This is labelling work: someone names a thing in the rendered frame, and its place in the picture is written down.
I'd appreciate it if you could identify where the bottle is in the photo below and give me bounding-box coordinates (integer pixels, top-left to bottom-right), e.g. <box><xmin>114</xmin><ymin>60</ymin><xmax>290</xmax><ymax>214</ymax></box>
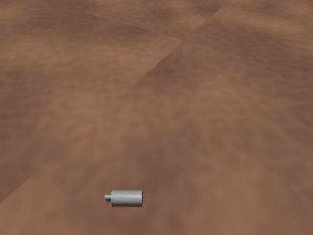
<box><xmin>105</xmin><ymin>190</ymin><xmax>143</xmax><ymax>204</ymax></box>

